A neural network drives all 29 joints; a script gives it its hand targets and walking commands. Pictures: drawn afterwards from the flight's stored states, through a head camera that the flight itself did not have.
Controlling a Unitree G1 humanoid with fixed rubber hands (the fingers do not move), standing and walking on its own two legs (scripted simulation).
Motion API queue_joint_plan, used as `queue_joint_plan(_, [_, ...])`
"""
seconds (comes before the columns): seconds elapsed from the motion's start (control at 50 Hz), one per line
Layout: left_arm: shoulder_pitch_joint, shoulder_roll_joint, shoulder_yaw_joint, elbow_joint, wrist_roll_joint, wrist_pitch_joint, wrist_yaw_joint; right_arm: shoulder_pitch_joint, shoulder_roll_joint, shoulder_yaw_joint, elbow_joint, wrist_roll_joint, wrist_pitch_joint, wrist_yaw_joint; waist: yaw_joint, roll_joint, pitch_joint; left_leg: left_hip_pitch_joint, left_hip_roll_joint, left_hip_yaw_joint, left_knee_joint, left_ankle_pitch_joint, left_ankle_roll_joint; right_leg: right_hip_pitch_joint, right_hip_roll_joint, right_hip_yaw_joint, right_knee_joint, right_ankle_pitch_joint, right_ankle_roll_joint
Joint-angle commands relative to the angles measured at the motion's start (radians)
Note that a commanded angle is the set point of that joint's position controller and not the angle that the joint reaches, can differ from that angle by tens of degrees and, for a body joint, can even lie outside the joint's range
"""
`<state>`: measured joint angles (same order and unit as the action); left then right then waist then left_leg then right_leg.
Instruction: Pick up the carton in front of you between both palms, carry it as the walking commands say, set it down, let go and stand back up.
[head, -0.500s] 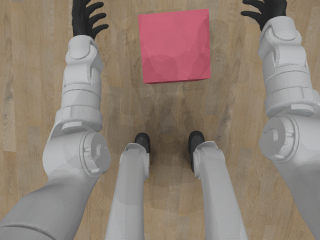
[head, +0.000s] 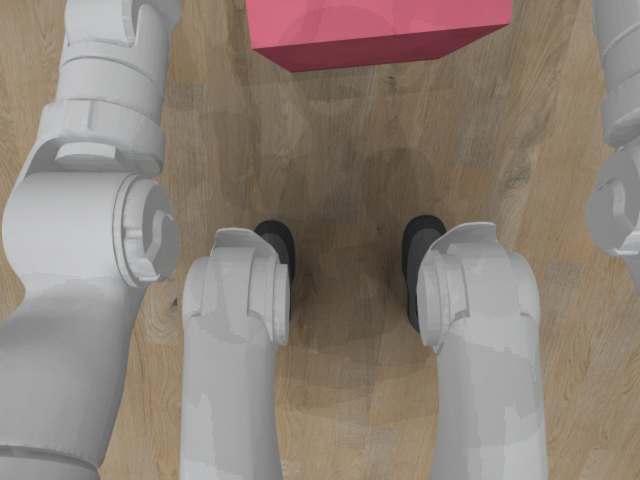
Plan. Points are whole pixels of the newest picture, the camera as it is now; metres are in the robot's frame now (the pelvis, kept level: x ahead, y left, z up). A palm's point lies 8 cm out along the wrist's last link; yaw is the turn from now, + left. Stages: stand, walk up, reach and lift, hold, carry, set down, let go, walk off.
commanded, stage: reach and lift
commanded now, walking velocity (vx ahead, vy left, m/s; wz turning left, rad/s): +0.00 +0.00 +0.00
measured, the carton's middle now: out of the picture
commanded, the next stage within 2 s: none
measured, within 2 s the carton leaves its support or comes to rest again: leaves its support in 1.04 s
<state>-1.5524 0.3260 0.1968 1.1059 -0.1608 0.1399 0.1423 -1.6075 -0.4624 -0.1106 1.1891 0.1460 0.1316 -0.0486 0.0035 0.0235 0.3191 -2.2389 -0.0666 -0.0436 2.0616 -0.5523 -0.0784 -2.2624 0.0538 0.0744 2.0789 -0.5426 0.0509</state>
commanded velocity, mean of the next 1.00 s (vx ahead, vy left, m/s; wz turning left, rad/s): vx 0.00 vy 0.00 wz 0.00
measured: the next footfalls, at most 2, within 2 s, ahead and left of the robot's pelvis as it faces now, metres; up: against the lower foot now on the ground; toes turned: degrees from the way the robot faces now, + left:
none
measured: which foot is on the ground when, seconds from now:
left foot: down 0.00-1.00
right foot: down 0.00-1.00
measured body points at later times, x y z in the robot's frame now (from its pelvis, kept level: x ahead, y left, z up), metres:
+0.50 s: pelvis +0.01 +0.00 -0.03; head +0.39 -0.02 +0.19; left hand +0.59 +0.14 -0.21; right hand +0.59 -0.21 -0.21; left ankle +0.11 +0.13 -0.37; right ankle +0.11 -0.13 -0.37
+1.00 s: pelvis +0.01 +0.00 -0.03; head +0.39 -0.03 +0.20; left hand +0.59 +0.12 -0.21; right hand +0.59 -0.19 -0.21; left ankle +0.11 +0.13 -0.37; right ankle +0.11 -0.13 -0.37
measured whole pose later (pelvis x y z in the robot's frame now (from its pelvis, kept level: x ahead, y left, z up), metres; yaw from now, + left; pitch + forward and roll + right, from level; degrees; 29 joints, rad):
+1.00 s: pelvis +0.01 +0.00 -0.03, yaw +0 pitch +36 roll +1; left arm -1.49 0.21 0.30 0.91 -0.07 0.23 0.14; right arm -1.54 -0.35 -0.17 0.99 0.07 0.25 -0.04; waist -0.02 0.03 0.42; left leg -2.22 -0.08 -0.06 2.23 -0.63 -0.08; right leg -2.24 0.03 0.05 2.24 -0.63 0.03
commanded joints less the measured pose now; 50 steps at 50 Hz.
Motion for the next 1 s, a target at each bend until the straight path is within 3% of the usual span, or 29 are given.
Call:
queue_joint_plan(0.0, [-0.299, 0.142, -0.001, -0.049, -0.005, -0.038, -0.007, -0.319, -0.136, 0.002, -0.052, 0.005, -0.033, -0.002, -0.006, -0.065, -1.171, 0.547, 0.028, 0.124, -0.090, 0.221, 0.010, 0.648, -0.047, -0.098, -0.125, 0.233, -0.009])
queue_joint_plan(0.04, [-0.332, 0.154, -0.017, -0.046, -0.012, -0.053, -0.010, -0.352, -0.146, -0.003, -0.066, 0.012, -0.047, -0.004, -0.023, -0.045, -1.146, 0.567, 0.030, 0.114, -0.063, 0.240, 0.014, 0.607, -0.045, -0.099, -0.104, 0.244, -0.013])
queue_joint_plan(0.08, [-0.358, 0.153, -0.030, -0.064, -0.014, -0.065, -0.008, -0.365, -0.157, 0.002, -0.079, 0.026, -0.061, -0.005, -0.018, -0.011, -1.162, 0.591, 0.030, 0.117, -0.036, 0.290, 0.011, 0.616, -0.041, -0.093, -0.075, 0.290, -0.016])
queue_joint_plan(0.26, [-0.305, 0.110, -0.072, -0.092, -0.057, -0.076, 0.008, -0.314, -0.140, 0.051, -0.077, 0.063, -0.076, -0.011, -0.028, -0.028, -1.267, 0.686, 0.007, 0.122, 0.026, 0.448, 0.012, 0.712, -0.030, -0.105, -0.007, 0.457, -0.018])
queue_joint_plan(0.38, [-0.257, 0.093, -0.032, -0.058, -0.023, -0.076, 0.007, -0.279, -0.101, 0.046, -0.049, 0.047, -0.072, -0.006, -0.009, -0.043, -1.157, 0.607, 0.002, 0.120, 0.012, 0.393, 0.015, 0.649, -0.028, -0.097, -0.024, 0.396, -0.011])
queue_joint_plan(0.54, [-0.332, 0.030, -0.054, -0.068, -0.026, -0.070, -0.001, -0.355, -0.040, 0.072, -0.060, 0.047, -0.063, 0.000, -0.016, -0.043, -1.100, 0.601, -0.003, 0.122, -0.004, 0.307, 0.018, 0.637, -0.023, -0.097, -0.046, 0.308, -0.016])
queue_joint_plan(0.62, [-0.397, -0.149, -0.043, -0.079, 0.028, -0.051, -0.029, -0.417, 0.147, 0.071, -0.065, -0.004, -0.041, 0.037, -0.019, -0.041, -1.042, 0.618, -0.025, 0.122, -0.008, 0.258, 0.022, 0.636, -0.003, -0.103, -0.053, 0.266, -0.018])
queue_joint_plan(0.68, [-0.534, -0.663, -0.115, -0.104, 0.071, -0.008, -0.159, -0.524, 0.676, 0.125, -0.090, -0.044, -0.003, 0.171, -0.020, -0.041, -0.959, 0.591, -0.055, 0.130, 0.001, 0.233, 0.029, 0.590, 0.027, -0.113, -0.038, 0.241, -0.028])
queue_joint_plan(0.72, [-0.540, -0.835, -0.110, -0.133, 0.094, 0.029, -0.239, -0.489, 0.859, 0.105, -0.128, -0.064, 0.033, 0.250, -0.025, -0.030, -0.904, 0.544, -0.068, 0.142, 0.007, 0.203, 0.037, 0.542, 0.037, -0.124, -0.029, 0.218, -0.034])
queue_joint_plan(0.76, [-0.523, -0.913, -0.120, -0.158, 0.100, 0.054, -0.278, -0.460, 0.938, 0.098, -0.149, -0.069, 0.059, 0.293, -0.032, -0.004, -0.886, 0.519, -0.070, 0.145, 0.010, 0.198, 0.043, 0.509, 0.038, -0.131, -0.023, 0.216, -0.043])
queue_joint_plan(0.88, [-0.507, -1.028, -0.205, -0.246, 0.050, 0.088, -0.302, -0.445, 1.046, 0.169, -0.250, -0.029, 0.096, 0.328, -0.045, -0.024, -0.990, 0.523, -0.071, 0.146, 0.022, 0.260, 0.059, 0.564, 0.037, -0.142, -0.017, 0.287, -0.049])
queue_joint_plan(0.98, [-0.567, -1.142, -0.329, -0.416, -0.043, 0.087, -0.285, -0.519, 1.159, 0.294, -0.491, 0.062, 0.099, 0.299, -0.044, -0.038, -1.506, 0.675, -0.079, 0.157, 0.036, 0.501, 0.053, 0.837, 0.047, -0.147, -0.001, 0.590, -0.037])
